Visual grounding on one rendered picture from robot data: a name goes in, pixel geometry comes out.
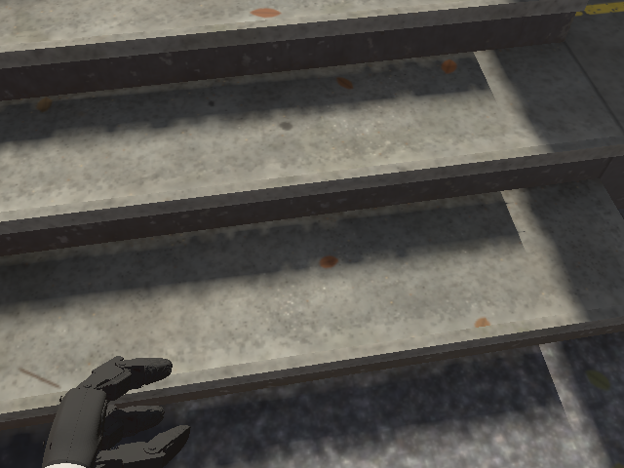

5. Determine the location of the robot left hand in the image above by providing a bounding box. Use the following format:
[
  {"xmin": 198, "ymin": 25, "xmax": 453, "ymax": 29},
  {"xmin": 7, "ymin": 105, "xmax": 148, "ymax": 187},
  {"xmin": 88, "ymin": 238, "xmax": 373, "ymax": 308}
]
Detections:
[{"xmin": 42, "ymin": 356, "xmax": 191, "ymax": 468}]

